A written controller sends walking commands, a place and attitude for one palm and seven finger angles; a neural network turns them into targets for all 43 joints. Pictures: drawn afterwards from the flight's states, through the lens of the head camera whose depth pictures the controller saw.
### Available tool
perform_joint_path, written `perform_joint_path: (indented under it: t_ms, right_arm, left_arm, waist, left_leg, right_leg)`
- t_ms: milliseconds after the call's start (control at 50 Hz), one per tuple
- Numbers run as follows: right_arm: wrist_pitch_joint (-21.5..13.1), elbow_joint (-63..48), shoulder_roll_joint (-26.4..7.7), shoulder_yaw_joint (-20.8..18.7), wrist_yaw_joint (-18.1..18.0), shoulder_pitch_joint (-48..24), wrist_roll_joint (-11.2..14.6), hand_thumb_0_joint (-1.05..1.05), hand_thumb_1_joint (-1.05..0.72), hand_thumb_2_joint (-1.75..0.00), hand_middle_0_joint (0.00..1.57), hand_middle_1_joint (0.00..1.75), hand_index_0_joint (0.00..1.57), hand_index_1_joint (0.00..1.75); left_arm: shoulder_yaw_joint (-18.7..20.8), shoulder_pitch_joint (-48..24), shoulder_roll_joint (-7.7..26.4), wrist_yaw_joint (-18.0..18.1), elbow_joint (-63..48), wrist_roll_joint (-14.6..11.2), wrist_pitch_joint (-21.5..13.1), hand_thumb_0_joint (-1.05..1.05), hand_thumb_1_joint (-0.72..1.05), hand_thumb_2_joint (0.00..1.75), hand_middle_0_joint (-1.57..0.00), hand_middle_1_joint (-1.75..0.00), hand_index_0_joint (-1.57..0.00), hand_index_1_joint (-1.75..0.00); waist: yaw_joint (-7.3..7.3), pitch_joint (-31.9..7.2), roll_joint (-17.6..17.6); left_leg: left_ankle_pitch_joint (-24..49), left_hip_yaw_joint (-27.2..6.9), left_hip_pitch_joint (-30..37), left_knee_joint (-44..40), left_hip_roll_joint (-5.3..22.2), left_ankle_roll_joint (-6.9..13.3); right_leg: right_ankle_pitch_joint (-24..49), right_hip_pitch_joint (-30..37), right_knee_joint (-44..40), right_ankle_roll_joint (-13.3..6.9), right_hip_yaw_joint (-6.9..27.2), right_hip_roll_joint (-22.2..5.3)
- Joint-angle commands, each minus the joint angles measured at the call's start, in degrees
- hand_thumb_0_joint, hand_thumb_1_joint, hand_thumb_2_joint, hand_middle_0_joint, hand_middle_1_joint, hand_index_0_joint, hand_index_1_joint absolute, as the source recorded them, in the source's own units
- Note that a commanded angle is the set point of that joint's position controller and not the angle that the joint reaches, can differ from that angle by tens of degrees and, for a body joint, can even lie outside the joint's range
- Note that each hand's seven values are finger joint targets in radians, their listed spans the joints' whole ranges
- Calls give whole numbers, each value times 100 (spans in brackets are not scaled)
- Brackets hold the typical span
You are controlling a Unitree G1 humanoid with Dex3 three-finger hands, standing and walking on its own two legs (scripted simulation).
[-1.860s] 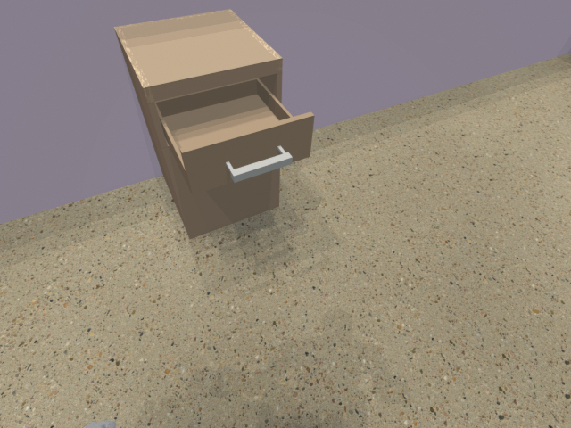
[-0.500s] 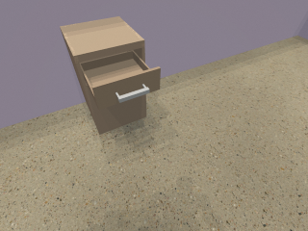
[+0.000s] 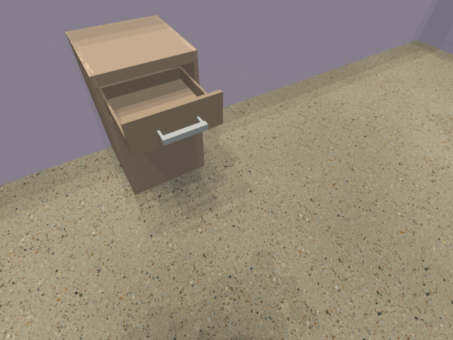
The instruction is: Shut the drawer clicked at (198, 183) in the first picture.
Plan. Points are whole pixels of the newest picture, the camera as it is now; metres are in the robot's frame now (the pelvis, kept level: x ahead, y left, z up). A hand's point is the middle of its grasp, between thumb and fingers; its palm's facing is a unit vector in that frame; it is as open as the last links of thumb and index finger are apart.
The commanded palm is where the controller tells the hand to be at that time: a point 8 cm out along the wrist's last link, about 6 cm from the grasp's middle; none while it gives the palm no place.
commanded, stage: walk to a spot facing it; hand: left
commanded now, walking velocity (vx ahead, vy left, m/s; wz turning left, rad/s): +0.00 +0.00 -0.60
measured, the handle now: (182, 129) +0.82 +0.22 -0.18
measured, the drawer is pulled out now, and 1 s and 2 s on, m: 0.25 0.25 0.25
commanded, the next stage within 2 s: turn to face it in 1.92 s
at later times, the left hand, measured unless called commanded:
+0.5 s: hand out of the picture +0.04 +0.13 -0.15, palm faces -0.15 -0.96 -0.22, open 7.4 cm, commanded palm none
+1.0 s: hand (151, 285) +0.26 +0.20 -0.19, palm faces -0.42 -0.89 -0.19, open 7.4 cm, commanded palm none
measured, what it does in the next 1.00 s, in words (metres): walks ahead, turning right: left foot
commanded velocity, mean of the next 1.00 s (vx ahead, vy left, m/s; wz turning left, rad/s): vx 0.26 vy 0.00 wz -0.58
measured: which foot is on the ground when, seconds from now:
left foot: down 0.00-0.18, up 0.20-0.86, down 0.88-1.00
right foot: down 0.00-0.88, up 0.90-1.00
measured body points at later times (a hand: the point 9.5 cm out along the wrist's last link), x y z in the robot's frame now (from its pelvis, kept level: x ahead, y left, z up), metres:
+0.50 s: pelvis +0.01 -0.05 +0.01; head +0.01 -0.08 +0.46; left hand +0.04 +0.18 -0.13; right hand +0.02 -0.33 -0.14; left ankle +0.04 +0.11 -0.65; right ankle +0.00 -0.11 -0.74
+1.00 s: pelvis +0.17 +0.01 -0.01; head +0.19 +0.04 +0.44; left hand +0.29 +0.24 -0.17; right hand +0.15 -0.24 -0.12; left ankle +0.24 +0.07 -0.74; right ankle +0.05 -0.08 -0.65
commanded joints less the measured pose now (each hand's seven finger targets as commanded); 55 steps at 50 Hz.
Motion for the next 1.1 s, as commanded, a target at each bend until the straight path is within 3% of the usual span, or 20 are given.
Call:
perform_joint_path:
  t_ms: [0, 60, 100, 140, 160, 180, 200, 240, 320, 420, 660, 780, 820, 840, 860, 880, 900, 960, 1000, 1080]
  right_arm:
    - [-57, -495, -1145, -350, -66, 142, 1, 0, -90, -90, 20, 30, 20, 30]
    - [-94, -675, -1029, -404, -68, 41, -18, 0, -90, -90, 20, 30, 20, 30]
    - [-67, -750, -1014, -447, -57, -160, -58, 0, -90, -90, 20, 30, 20, 30]
    - [-4, -805, -893, -464, -33, -144, -14, 0, -90, -90, 20, 30, 20, 30]
    - [45, -909, -447, -391, -11, 90, 13, 0, -90, -90, 20, 30, 20, 30]
    - [73, -1072, -352, -345, -4, -69, 0, 0, -90, -90, 20, 30, 20, 30]
    - [99, -1047, -427, -364, 4, -79, 4, 0, -90, -90, 20, 30, 20, 30]
    - [62, -947, -512, -398, 50, -165, -22, 0, -90, -90, 20, 30, 20, 30]
    - [-7, -826, -423, -436, 138, -16, -83, 0, -90, -90, 20, 30, 20, 30]
    - [-73, -934, -332, -438, 155, -138, -95, 0, -90, -90, 20, 30, 20, 30]
    - [-260, -1437, -182, -364, 184, -756, -42, 0, -90, -90, 20, 30, 20, 30]
    - [-382, -1535, -126, -378, 184, -437, 55, 0, -90, -90, 20, 30, 20, 30]
    - [-444, -1209, -303, -431, 84, 679, 64, 0, -90, -90, 20, 30, 20, 30]
    - [-477, -959, -707, -515, -4, 1509, 33, 0, -90, -90, 20, 30, 20, 30]
    - [-494, -873, -1236, -616, -4, 2038, -57, 0, -90, -90, 20, 30, 20, 30]
    - [-428, -988, -1144, -550, -2, 1775, -42, 0, -90, -90, 20, 30, 20, 30]
    - [-412, -1152, -852, -487, 22, 1289, -57, 0, -90, -90, 20, 30, 20, 30]
    - [-554, -1098, -133, -253, 5, 856, -26, 0, -90, -90, 20, 30, 20, 30]
    - [-643, -937, -40, -225, -34, 1069, 6, 0, -90, -90, 20, 30, 20, 30]
    - [-700, -678, 30, -240, -85, 1554, 35, 0, -90, -90, 20, 30, 20, 30]
  left_arm:
    - [245, 128, 558, -25, -604, 21, -1, 0, 90, 90, -20, -30, -20, -30]
    - [324, 232, 384, -46, -768, 19, 56, 0, 90, 90, -20, -30, -20, -30]
    - [349, 564, 237, -84, -750, 17, 24, 0, 90, 90, -20, -30, -20, -30]
    - [418, 1057, 377, -79, -634, 63, -57, 0, 90, 90, -20, -30, -20, -30]
    - [517, 1134, 945, -3, -649, 136, -166, 0, 90, 90, -20, -30, -20, -30]
    - [538, 1273, 1141, 51, -693, 52, -159, 0, 90, 90, -20, -30, -20, -30]
    - [535, 1252, 988, 82, -716, 20, -158, 0, 90, 90, -20, -30, -20, -30]
    - [514, 840, 679, 81, -822, -8, -217, 0, 90, 90, -20, -30, -20, -30]
    - [477, 1053, 489, 26, -767, -30, -411, 0, 90, 90, -20, -30, -20, -30]
    - [485, 1449, 392, 1, -652, -9, -509, 0, 90, 90, -20, -30, -20, -30]
    - [464, 1902, 314, 50, -520, 55, -626, 0, 90, 90, -20, -30, -20, -30]
    - [537, 1355, 510, 81, -676, 86, -581, 0, 90, 90, -20, -30, -20, -30]
    - [585, 1039, 488, 60, -744, 54, -576, 0, 90, 90, -20, -30, -20, -30]
    - [569, 1070, 254, 17, -802, 6, -560, 0, 90, 90, -20, -30, -20, -30]
    - [540, 1280, -87, -56, -863, -58, -553, 0, 90, 90, -20, -30, -20, -30]
    - [556, 1281, -7, -48, -891, 12, -542, 0, 90, 90, -20, -30, -20, -30]
    - [596, 1210, 70, -92, -893, 72, -513, 0, 90, 90, -20, -30, -20, -30]
    - [598, 1201, -57, -229, -670, 139, -340, 0, 90, 90, -20, -30, -20, -30]
    - [562, 1240, -235, -248, -645, 132, -239, 0, 90, 90, -20, -30, -20, -30]
    - [561, 1004, -323, -243, -697, 131, -124, 0, 90, 90, -20, -30, -20, -30]
  waist:
    - [-58, -77, 980]
    - [-4, -113, 1156]
    - [181, -183, 1042]
    - [378, -249, 98]
    - [314, -173, -1831]
    - [362, -176, -2039]
    - [296, -224, -1329]
    - [156, 23, -899]
    - [114, -135, -194]
    - [181, -35, -286]
    - [346, 165, -452]
    - [116, 259, -685]
    - [-394, -96, -357]
    - [-658, -632, 456]
    - [-680, -872, 2067]
    - [-490, -472, 1661]
    - [-272, 95, 1015]
    - [124, 479, 879]
    - [186, 343, 903]
    - [138, 217, 692]
  left_leg:
    - [756, -953, 156, -746, 1617, 694]
    - [1648, -758, 77, -707, 2035, 1086]
    - [1660, -298, -137, -154, 1867, 824]
    - [729, 204, -625, 1203, 1338, 318]
    - [-1320, 577, -1709, 2627, 451, -135]
    - [-2101, -9, -2117, 3558, 86, -183]
    - [-1802, -470, -2169, 3958, 234, -113]
    - [-902, -606, -2487, 4269, 367, -123]
    - [-34, -581, -2509, 4112, 372, -218]
    - [101, -638, -2963, 3899, 377, -317]
    - [-2, -587, -3064, 2723, 285, -317]
    - [-263, -465, -1210, 1246, -37, -134]
    - [122, -488, 616, 289, -94, -51]
    - [-350, -1086, 1876, -51, 598, 36]
    - [-1538, -3213, 2281, -933, 2270, 453]
    - [-2412, -3911, 1402, -1527, 2654, 676]
    - [-2680, -3458, 571, -1703, 2388, 765]
    - [-998, -1710, -387, -1689, 1676, 145]
    - [470, -824, -222, -1517, 1395, -131]
    - [1681, -166, 368, -1375, 1379, -272]
  right_leg:
    - [-436, -840, 1389, 38, -190, -137]
    - [-1608, -976, 2407, 85, -346, -405]
    - [-1199, -424, 1714, 60, -534, -478]
    - [218, 330, 149, 76, -516, -455]
    - [1580, 686, -932, -214, 1410, -1581]
    - [2189, 533, -1242, -710, 2385, -2148]
    - [1162, 579, -1341, -905, 2067, -2056]
    - [-336, 476, -1560, -593, 2101, -1573]
    - [-691, 743, -1658, -592, 1714, -1244]
    - [-1034, 1035, -1805, -754, 1932, -1206]
    - [109, 1265, -1605, -1260, 2347, -1194]
    - [626, 213, -1108, -1103, 2206, -1009]
    - [674, -649, -91, -802, 1828, -507]
    - [195, -1300, 1147, -636, 1381, 3]
    - [-1917, -2395, 3058, -279, 397, 616]
    - [-1821, -2543, 3904, -203, 184, 253]
    - [-1428, -2537, 4250, -191, 72, -78]
    - [-175, -2284, 4598, -114, -107, -484]
    - [222, -2257, 4537, -34, -184, -470]
    - [629, -2812, 4614, 66, -286, -507]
